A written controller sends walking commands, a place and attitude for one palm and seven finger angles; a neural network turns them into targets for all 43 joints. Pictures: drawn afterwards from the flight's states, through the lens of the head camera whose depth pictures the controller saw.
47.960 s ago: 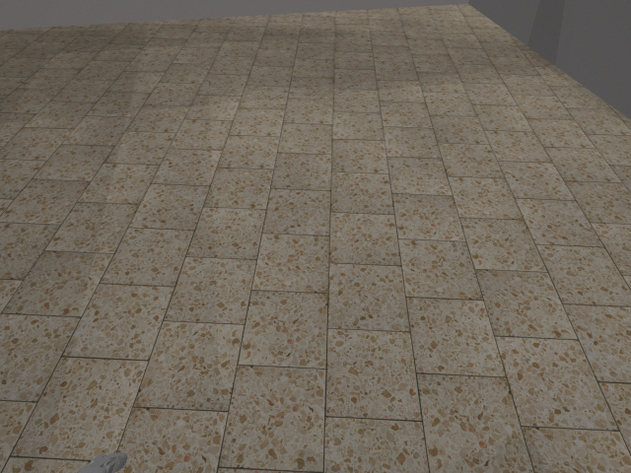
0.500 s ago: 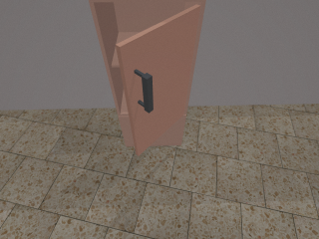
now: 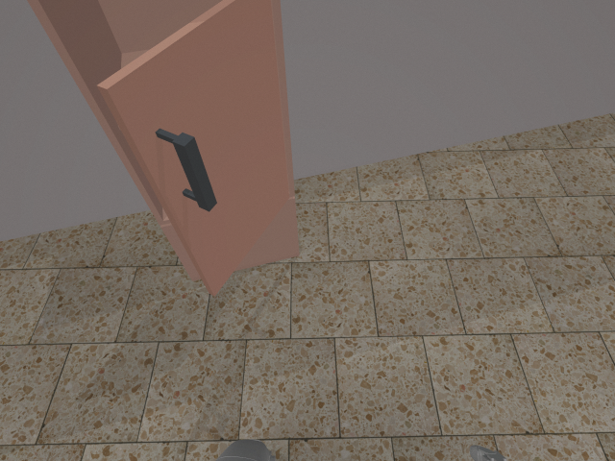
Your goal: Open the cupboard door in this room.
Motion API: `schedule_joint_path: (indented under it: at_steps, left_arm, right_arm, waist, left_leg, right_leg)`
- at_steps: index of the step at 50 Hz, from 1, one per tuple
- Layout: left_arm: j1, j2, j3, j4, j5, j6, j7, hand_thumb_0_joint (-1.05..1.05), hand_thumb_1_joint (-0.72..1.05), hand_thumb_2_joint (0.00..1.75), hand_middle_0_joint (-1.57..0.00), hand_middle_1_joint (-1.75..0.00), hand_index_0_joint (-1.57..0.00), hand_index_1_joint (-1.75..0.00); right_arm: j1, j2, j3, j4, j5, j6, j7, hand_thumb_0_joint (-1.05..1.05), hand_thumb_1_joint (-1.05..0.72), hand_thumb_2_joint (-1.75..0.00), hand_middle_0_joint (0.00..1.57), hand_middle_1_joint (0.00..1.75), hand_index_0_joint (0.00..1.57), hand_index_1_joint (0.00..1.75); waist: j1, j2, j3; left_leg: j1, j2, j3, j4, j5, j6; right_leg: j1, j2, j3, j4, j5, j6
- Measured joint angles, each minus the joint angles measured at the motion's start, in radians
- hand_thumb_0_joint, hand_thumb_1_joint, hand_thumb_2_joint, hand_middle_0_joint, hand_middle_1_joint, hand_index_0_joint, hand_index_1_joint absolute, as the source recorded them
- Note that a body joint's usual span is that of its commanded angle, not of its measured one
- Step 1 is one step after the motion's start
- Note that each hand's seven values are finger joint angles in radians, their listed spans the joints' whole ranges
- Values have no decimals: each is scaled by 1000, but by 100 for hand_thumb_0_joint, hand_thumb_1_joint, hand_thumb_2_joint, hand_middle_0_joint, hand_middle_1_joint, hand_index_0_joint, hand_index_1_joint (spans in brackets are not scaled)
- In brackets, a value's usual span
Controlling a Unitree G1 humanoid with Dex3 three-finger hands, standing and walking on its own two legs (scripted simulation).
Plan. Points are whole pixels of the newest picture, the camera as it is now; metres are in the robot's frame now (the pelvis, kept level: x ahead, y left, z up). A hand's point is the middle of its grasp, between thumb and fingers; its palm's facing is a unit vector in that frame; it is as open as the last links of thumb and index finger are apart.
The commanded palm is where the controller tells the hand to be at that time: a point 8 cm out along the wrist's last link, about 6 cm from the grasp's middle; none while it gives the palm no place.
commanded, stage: walk to a spot facing it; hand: left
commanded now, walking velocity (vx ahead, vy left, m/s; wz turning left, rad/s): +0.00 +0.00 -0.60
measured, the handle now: (186, 171) +0.52 +0.25 +0.03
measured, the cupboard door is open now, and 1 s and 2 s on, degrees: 46 46 46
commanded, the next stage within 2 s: none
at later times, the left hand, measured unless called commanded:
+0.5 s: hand (194, 429) +0.17 +0.20 -0.17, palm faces -0.27 -0.92 -0.29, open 7.3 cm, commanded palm none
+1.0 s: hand (257, 398) +0.22 +0.11 -0.17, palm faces -0.57 -0.78 -0.24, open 7.3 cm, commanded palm none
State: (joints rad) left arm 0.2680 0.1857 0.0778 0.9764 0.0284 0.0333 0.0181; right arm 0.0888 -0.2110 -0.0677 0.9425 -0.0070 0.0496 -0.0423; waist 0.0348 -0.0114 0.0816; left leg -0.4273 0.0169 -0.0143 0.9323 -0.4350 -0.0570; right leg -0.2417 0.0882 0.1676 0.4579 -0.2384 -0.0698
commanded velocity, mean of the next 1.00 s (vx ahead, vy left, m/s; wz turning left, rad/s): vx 0.03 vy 0.00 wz -0.60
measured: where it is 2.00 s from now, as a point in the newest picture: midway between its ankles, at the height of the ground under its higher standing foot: (419, 453)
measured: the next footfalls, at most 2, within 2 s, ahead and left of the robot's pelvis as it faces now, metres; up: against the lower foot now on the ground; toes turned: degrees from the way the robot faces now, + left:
left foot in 0.16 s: +0.04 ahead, +0.16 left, +0.00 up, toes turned -7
right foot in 0.44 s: +0.01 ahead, -0.12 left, +0.00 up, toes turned -17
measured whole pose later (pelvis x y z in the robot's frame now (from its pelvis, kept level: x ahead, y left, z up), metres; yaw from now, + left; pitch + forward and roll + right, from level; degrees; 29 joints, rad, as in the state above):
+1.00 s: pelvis +0.00 +0.01 -0.02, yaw -36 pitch +2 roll +0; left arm 0.14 0.25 0.07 0.87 0.03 0.04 -0.04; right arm 0.30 -0.21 -0.04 0.91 -0.03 0.02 -0.02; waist -0.02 0.00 0.06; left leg -0.31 0.16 0.17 0.65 -0.39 -0.07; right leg -0.30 -0.02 -0.06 0.57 -0.31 -0.02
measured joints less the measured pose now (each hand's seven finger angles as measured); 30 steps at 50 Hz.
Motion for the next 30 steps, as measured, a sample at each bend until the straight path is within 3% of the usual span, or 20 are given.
schedule_joint_path:
  at_steps: [4,7,8,11,14,17,21,22,24,26,28,30]
  left_arm:
    - [-8,12,7,-13,4,3,-1,0,91,90,-20,-30,-21,-30]
    - [-14,26,12,-21,-1,11,-2,0,91,90,-20,-30,-21,-30]
    - [-10,27,12,-28,-5,15,-5,0,91,90,-20,-30,-21,-30]
    - [-51,60,20,-38,-2,24,-19,0,91,90,-20,-30,-21,-30]
    - [-94,78,27,-57,-2,24,-32,0,91,90,-20,-30,-20,-30]
    - [-121,79,22,-81,-4,22,-44,0,91,90,-20,-30,-20,-30]
    - [-137,82,13,-101,-6,14,-56,0,91,90,-20,-30,-20,-30]
    - [-132,91,9,-111,-5,6,-57,0,91,90,-20,-30,-20,-30]
    - [-135,93,6,-112,-3,-11,-43,0,91,90,-20,-30,-20,-30]
    - [-137,79,0,-109,-1,-8,-29,0,91,90,-20,-30,-20,-30]
    - [-132,71,-4,-105,2,-1,-17,0,91,90,-20,-30,-20,-30]
    - [-125,68,-8,-97,4,7,-13,0,91,90,-20,-30,-20,-30]
  right_arm:
    - [-32,12,7,-25,7,-9,-1,1,-91,-90,20,30,20,30]
    - [-35,18,17,-47,10,-28,-2,1,-91,-90,20,30,20,30]
    - [-24,9,21,-60,6,-38,-1,1,-91,-90,20,30,20,30]
    - [-2,22,31,-67,-17,-50,-5,1,-91,-90,20,30,20,30]
    - [39,24,40,-67,-30,-48,-5,1,-91,-90,20,30,20,30]
    - [74,12,38,-57,-33,-42,-2,1,-90,-90,20,30,20,30]
    - [119,-15,27,-45,-29,-32,6,1,-90,-90,20,30,20,30]
    - [136,-20,24,-46,-24,-28,9,1,-90,-90,20,30,20,30]
    - [137,-39,15,-38,-12,-10,12,1,-90,-90,20,30,20,30]
    - [117,-60,6,-25,-7,5,10,1,-91,-90,20,30,20,30]
    - [102,-65,3,-23,-5,6,9,1,-91,-90,20,30,20,30]
    - [98,-59,4,-30,-3,0,11,1,-91,-90,20,30,20,30]
  waist:
    - [14,-15,-3]
    - [10,-22,-14]
    - [5,0,-28]
    - [5,-28,-8]
    - [5,-24,14]
    - [-2,6,29]
    - [-25,37,34]
    - [-31,27,25]
    - [-31,21,23]
    - [-41,36,41]
    - [-48,24,47]
    - [-53,1,43]
  left_leg:
    - [40,-14,-12,-122,-4,7]
    - [115,-17,-14,-332,93,19]
    - [144,8,-31,-413,142,34]
    - [140,10,-3,-381,128,35]
    - [164,33,14,-403,130,35]
    - [186,68,40,-415,131,28]
    - [189,111,87,-360,88,6]
    - [168,110,103,-309,66,2]
    - [89,99,88,-106,-69,-1]
    - [20,80,49,64,-105,-2]
    - [-20,62,44,120,-90,-7]
    - [-21,47,54,58,-65,-10]
  right_leg:
    - [-17,14,44,7,5,15]
    - [-46,33,71,48,-11,35]
    - [-71,54,59,88,-36,44]
    - [-183,12,-43,388,-242,89]
    - [-251,-35,-126,573,-272,112]
    - [-236,-72,-180,503,-251,115]
    - [-137,-86,-219,260,-138,92]
    - [-98,-99,-208,170,-32,71]
    - [-107,-94,-175,169,-72,56]
    - [-115,-75,-152,187,-78,59]
    - [-109,-68,-121,163,-53,66]
    - [-101,-68,-89,137,-32,70]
